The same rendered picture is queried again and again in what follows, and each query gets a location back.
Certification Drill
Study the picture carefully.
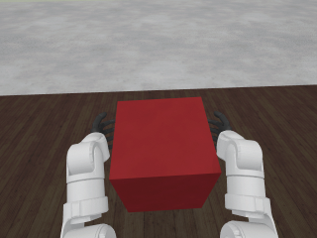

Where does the left robot upper arm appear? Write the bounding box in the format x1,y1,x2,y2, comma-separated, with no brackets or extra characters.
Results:
63,223,117,238

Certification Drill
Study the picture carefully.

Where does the right robot upper arm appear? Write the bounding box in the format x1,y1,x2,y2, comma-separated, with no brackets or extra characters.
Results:
220,220,277,238

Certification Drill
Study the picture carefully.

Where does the robot right hand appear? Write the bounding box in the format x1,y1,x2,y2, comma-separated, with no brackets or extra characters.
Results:
207,111,233,150

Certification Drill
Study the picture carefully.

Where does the robot left forearm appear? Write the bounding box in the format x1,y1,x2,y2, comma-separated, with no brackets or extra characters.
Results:
60,132,110,238

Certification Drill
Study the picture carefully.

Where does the carton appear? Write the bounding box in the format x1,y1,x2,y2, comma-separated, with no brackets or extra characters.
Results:
109,96,222,213

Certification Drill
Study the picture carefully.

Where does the robot left hand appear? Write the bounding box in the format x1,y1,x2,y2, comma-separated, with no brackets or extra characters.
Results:
90,112,116,150

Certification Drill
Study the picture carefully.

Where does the robot right forearm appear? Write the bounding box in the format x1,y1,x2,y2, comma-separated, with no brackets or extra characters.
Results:
216,130,278,238

